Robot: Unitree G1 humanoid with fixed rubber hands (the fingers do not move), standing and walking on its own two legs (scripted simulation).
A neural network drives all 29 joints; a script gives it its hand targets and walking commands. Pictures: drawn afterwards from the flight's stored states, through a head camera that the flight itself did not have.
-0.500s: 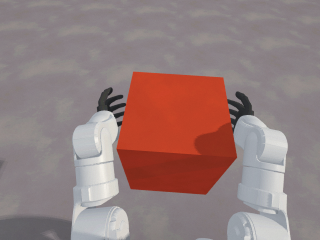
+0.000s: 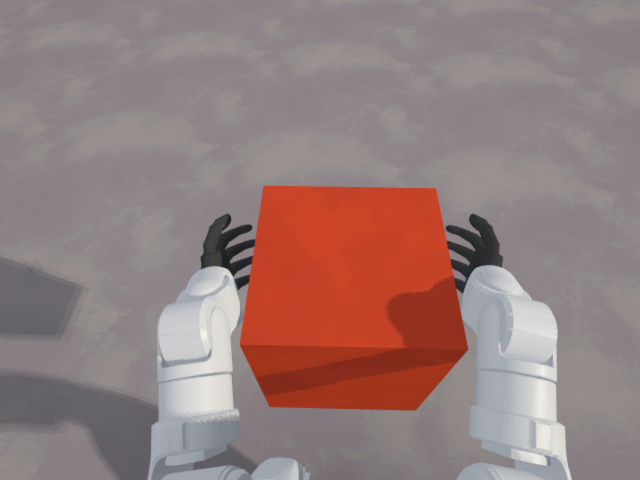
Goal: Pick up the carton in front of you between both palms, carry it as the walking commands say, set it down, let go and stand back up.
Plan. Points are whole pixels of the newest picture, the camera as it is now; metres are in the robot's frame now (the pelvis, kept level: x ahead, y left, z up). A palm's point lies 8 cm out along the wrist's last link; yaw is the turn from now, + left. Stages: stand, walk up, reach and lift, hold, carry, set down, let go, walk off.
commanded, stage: carry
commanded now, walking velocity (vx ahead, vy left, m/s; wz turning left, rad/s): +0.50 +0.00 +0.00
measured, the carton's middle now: (345, 307) +0.33 +0.02 +0.00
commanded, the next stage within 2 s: none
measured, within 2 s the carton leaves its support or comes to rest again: neither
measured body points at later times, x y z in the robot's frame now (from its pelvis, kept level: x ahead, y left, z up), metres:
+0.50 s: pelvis +0.33 +0.06 +0.02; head +0.32 +0.07 +0.47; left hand +0.61 +0.19 +0.09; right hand +0.58 -0.12 +0.09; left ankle +0.32 +0.13 -0.73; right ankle +0.31 -0.08 -0.67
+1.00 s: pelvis +0.63 -0.01 +0.02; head +0.61 -0.03 +0.47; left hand +0.86 +0.15 +0.09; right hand +0.88 -0.16 +0.09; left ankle +0.66 +0.14 -0.67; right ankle +0.64 -0.09 -0.73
